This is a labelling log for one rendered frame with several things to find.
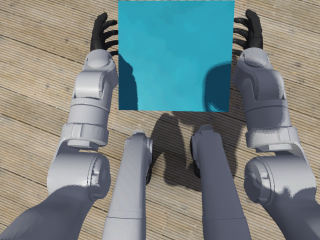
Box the robot right upper arm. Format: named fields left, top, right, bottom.
left=243, top=155, right=320, bottom=240

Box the robot right hand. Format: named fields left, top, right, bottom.
left=232, top=9, right=263, bottom=56

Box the left robot thigh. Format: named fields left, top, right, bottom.
left=101, top=135, right=153, bottom=240

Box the robot left hand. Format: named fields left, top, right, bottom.
left=90, top=12, right=119, bottom=57

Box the robot left upper arm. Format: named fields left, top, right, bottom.
left=0, top=151, right=111, bottom=240

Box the robot right forearm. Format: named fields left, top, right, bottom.
left=232, top=47, right=317, bottom=194

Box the carton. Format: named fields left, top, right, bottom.
left=118, top=0, right=235, bottom=112

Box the right robot foot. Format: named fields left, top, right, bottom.
left=190, top=134, right=201, bottom=178

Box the robot left forearm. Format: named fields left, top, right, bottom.
left=47, top=49, right=119, bottom=191

